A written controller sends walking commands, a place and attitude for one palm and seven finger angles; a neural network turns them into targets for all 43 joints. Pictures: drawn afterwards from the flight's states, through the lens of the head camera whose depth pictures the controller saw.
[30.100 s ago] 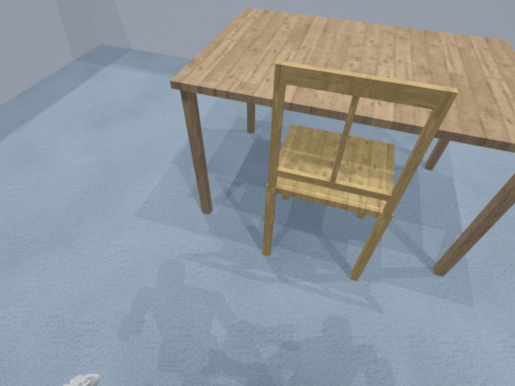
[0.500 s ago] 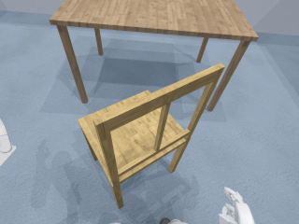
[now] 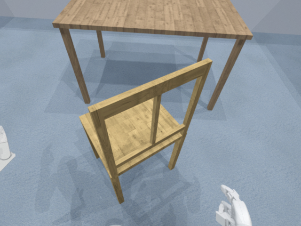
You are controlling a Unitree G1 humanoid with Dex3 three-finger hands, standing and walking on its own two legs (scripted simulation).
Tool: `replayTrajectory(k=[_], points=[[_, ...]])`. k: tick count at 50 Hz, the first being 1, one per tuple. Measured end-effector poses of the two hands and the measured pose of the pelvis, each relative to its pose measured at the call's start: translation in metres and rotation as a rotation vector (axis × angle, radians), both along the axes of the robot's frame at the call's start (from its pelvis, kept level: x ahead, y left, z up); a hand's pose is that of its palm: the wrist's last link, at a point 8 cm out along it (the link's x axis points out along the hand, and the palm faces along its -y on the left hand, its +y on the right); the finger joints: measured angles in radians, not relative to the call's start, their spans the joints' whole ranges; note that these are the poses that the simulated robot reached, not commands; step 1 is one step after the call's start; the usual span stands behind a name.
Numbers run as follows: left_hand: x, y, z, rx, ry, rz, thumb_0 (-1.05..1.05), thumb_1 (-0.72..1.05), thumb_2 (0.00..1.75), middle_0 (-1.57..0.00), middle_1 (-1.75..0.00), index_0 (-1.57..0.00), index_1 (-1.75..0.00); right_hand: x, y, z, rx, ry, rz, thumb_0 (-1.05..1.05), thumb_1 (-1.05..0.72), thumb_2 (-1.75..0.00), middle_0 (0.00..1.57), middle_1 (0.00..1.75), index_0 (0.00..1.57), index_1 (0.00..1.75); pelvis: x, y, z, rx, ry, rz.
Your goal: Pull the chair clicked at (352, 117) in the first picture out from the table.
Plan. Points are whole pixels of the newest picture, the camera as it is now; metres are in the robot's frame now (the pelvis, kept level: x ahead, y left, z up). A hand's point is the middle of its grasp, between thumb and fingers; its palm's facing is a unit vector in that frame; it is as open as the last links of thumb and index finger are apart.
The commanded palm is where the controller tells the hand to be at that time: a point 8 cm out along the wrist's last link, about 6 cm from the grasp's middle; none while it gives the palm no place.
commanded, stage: step back with the hand held close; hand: left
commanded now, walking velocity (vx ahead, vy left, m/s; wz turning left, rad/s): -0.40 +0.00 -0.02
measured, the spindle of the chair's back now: (154, 122) +0.48 +0.00 -0.07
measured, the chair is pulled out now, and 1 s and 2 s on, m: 0.59 0.59 0.59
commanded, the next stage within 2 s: stop stepping back and stand still in 0.18 s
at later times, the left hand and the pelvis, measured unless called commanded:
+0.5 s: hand out of the picture +0.09 +0.22 +0.16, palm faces +0.36 -0.78 -0.52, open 7.4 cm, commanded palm +0.04 +0.26 +0.18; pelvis -0.11 -0.04 +0.00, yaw -1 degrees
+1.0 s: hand out of the picture +0.07 +0.24 +0.16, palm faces +0.47 -0.77 -0.42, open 7.4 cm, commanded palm +0.01 +0.28 +0.18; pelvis -0.12 -0.03 +0.00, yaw +1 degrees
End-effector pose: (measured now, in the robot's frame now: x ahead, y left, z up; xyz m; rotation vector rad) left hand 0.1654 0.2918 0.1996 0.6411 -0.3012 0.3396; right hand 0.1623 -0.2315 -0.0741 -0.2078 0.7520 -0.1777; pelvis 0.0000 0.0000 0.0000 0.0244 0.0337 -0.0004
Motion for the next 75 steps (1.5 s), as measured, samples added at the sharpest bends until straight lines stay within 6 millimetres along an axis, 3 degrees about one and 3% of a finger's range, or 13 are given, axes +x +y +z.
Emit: replayTrajectory(k=[5,9,16,22,29,34,41,49,62,75], points=[[-0.027,0.018,-0.016,-0.017,0.029,0.048,0.01,0.89,0.9,-0.21,-0.31,-0.22,-0.3,-0.023,-0.006,-0.002,-0.053,0.013,0.004,0.01,-0.9,-0.9,0.21,0.3,0.2,0.3,-0.022,0.007,-0.007,-0.024,-0.001,0.028],[-0.05,0.018,-0.021,-0.047,0.03,0.074,0.02,0.89,0.9,-0.21,-0.31,-0.21,-0.3,-0.042,-0.003,-0.004,-0.048,0.002,0.024,0.01,-0.91,-0.9,0.2,0.3,0.2,0.3,-0.037,0.004,-0.009,-0.023,-0.013,0.022],[-0.074,-0.018,-0.005,-0.052,-0.087,0.018,0.02,0.89,0.9,-0.21,-0.3,-0.21,-0.3,-0.07,0.0,-0.013,0.029,-0.031,0.086,0.01,-0.9,-0.9,0.21,0.3,0.2,0.3,-0.072,-0.021,-0.01,-0.05,-0.032,-0.009],[-0.098,-0.044,-0.01,-0.062,0.038,-0.023,0.01,0.89,0.9,-0.21,-0.3,-0.21,-0.3,-0.11,-0.023,-0.007,0.073,-0.026,0.011,0.01,-0.9,-0.9,0.21,0.3,0.21,0.3,-0.1,-0.034,-0.001,-0.023,-0.036,-0.017],[-0.13,-0.023,-0.019,-0.073,0.087,0.057,0.01,0.88,0.9,-0.22,-0.31,-0.22,-0.3,-0.157,-0.054,0.001,-0.036,0.007,-0.034,0.01,-0.9,-0.9,0.21,0.3,0.2,0.3,-0.118,-0.03,0.002,-0.023,-0.026,0.018],[-0.152,-0.012,-0.022,-0.091,0.063,0.089,0.02,0.89,0.9,-0.21,-0.31,-0.22,-0.3,-0.178,-0.058,0.006,-0.06,0.016,-0.043,0.01,-0.91,-0.9,0.2,0.3,0.2,0.3,-0.132,-0.024,0.003,-0.018,-0.057,0.015],[-0.163,-0.008,-0.021,-0.1,0.003,0.138,0.02,0.89,0.9,-0.21,-0.31,-0.21,-0.3,-0.173,-0.038,-0.009,-0.003,-0.003,-0.005,0.01,-0.91,-0.9,0.2,0.3,0.2,0.3,-0.135,-0.027,-0.003,-0.031,-0.074,0.037],[-0.144,-0.014,-0.025,-0.148,0.003,0.108,0.02,0.89,0.9,-0.21,-0.3,-0.21,-0.3,-0.152,-0.017,-0.008,0.031,-0.013,0.036,0.01,-0.9,-0.9,0.21,0.3,0.2,0.3,-0.126,-0.026,-0.001,-0.04,-0.061,0.021],[-0.108,-0.005,-0.026,-0.111,0.075,0.055,0.02,0.89,0.9,-0.21,-0.3,-0.21,-0.3,-0.114,-0.018,0.007,0.001,-0.019,0.019,0.01,-0.9,-0.9,0.21,0.3,0.21,0.3,-0.102,-0.016,0.003,-0.043,-0.046,0.016],[-0.108,0.004,-0.022,-0.104,0.075,0.047,0.02,0.89,0.9,-0.21,-0.31,-0.21,-0.3,-0.103,-0.005,0.011,0.002,-0.027,0.024,0.01,-0.91,-0.9,0.2,0.3,0.2,0.3,-0.101,-0.007,0.004,-0.043,-0.051,0.018]])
